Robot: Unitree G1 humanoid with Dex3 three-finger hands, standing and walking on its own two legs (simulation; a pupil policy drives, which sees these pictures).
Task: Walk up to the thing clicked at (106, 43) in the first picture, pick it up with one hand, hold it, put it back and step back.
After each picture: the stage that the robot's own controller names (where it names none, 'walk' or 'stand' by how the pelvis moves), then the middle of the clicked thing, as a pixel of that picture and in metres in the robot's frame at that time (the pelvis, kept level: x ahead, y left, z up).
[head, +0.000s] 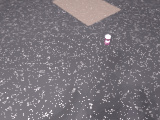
stand; (107, 39) +1.50 -0.33 -0.72
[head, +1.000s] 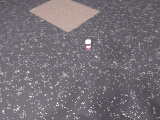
walk; (88, 45) +1.41 +0.04 -0.70
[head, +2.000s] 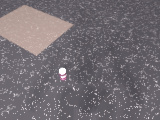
walk; (62, 74) +0.93 +0.23 -0.71
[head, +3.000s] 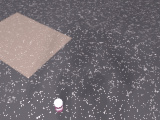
walk; (58, 105) +0.59 +0.19 -0.70
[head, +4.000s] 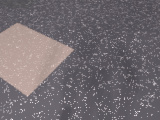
stand; out of the picture +0.42 +0.20 -0.70
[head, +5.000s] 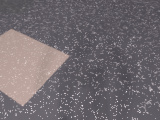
stand; out of the picture +0.36 +0.21 -0.72
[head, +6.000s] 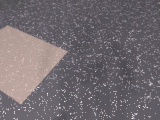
stand; out of the picture +0.34 +0.22 -0.70
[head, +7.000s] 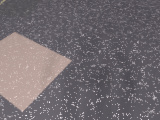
stand; out of the picture +0.31 +0.22 -0.72
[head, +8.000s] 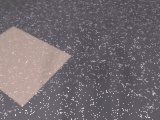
stand; out of the picture +0.32 +0.22 -0.72
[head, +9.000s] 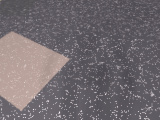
stand; out of the picture +0.31 +0.24 -0.72
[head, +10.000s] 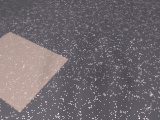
stand; out of the picture +0.30 +0.24 -0.72
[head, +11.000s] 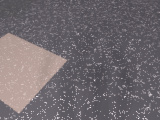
go down; out of the picture +0.30 +0.24 -0.72
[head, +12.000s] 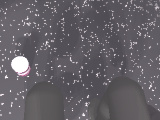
go down; (21, 67) +0.42 +0.22 -0.32
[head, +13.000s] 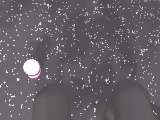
approach; (33, 70) +0.42 +0.21 -0.32
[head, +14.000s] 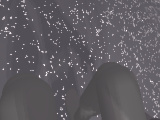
close in; out of the picture +0.43 +0.23 -0.23
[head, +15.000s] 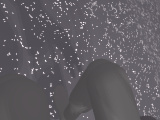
close; out of the picture +0.41 +0.25 -0.23
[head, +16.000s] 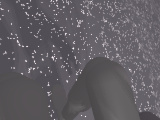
lift; out of the picture +0.41 +0.25 -0.23
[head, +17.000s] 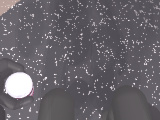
lift; (21, 88) +0.31 +0.22 -0.06
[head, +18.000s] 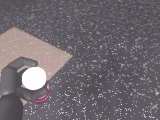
lift; (37, 86) +0.32 +0.16 +0.07
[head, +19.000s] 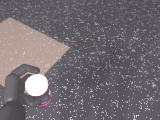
hold; (39, 92) +0.32 +0.16 +0.02
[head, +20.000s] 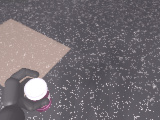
hold; (39, 95) +0.31 +0.16 +0.01
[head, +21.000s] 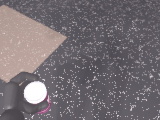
crouch; (38, 98) +0.31 +0.16 -0.03
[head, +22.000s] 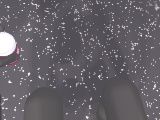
lower; (6, 50) +0.45 +0.21 -0.08
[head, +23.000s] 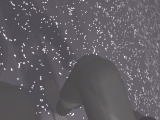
lower; out of the picture +0.45 +0.25 -0.23
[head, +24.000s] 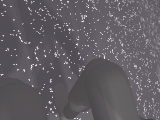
lower; out of the picture +0.42 +0.26 -0.23
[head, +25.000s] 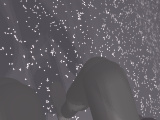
lower; out of the picture +0.42 +0.26 -0.23
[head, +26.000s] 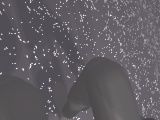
lower; out of the picture +0.41 +0.25 -0.23
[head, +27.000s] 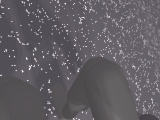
draw back; out of the picture +0.41 +0.21 -0.23
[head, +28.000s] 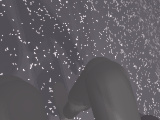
withdraw; out of the picture +0.40 +0.20 -0.23
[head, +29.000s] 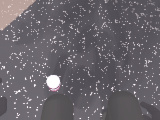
walk; (53, 83) +0.40 +0.14 -0.40
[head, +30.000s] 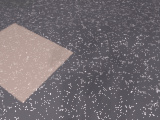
stand; out of the picture +0.31 +0.16 -0.66
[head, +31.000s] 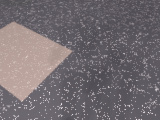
stand; out of the picture +0.32 +0.16 -0.67
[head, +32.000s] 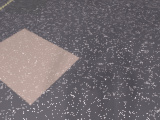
stand; out of the picture +0.33 +0.15 -0.71
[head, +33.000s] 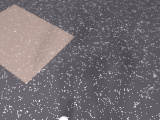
walk; out of the picture +0.38 +0.12 -0.70
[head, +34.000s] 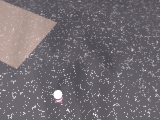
walk; (58, 96) +0.56 +0.14 -0.70
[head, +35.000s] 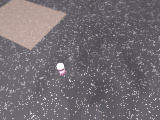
walk; (61, 69) +0.88 +0.28 -0.70
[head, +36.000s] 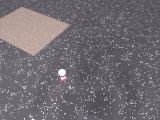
stand; (62, 75) +0.94 +0.22 -0.71
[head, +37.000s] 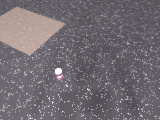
stand; (59, 74) +0.95 +0.24 -0.73
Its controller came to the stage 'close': yes
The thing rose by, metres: 0.74
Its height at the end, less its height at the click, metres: +0.00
